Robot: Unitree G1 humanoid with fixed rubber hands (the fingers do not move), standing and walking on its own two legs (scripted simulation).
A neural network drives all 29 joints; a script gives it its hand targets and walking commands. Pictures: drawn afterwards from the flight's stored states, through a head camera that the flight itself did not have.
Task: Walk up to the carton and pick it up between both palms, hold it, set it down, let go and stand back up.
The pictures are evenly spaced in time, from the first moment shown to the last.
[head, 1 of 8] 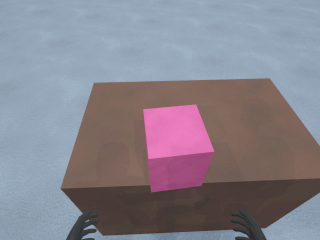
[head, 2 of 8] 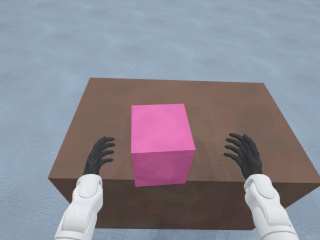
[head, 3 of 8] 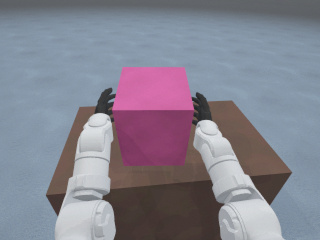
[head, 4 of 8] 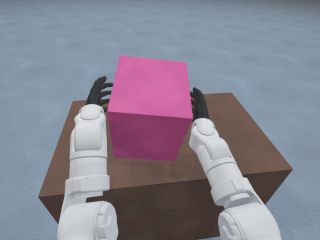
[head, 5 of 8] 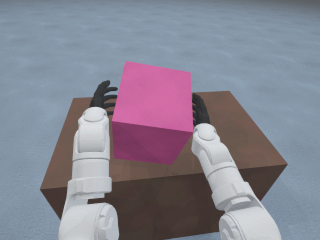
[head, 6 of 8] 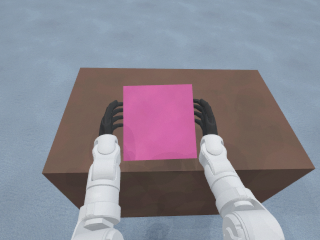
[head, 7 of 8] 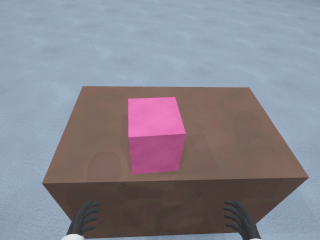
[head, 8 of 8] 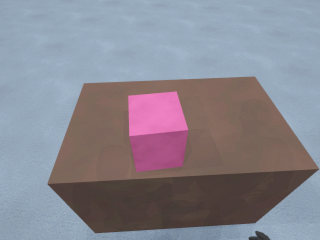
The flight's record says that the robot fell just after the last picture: no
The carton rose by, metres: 0.24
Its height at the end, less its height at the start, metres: +0.00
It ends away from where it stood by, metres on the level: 0.05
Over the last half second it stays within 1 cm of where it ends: yes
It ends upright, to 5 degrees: yes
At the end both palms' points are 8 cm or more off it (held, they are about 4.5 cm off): yes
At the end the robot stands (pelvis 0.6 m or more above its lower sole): yes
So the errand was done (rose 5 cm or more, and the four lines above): yes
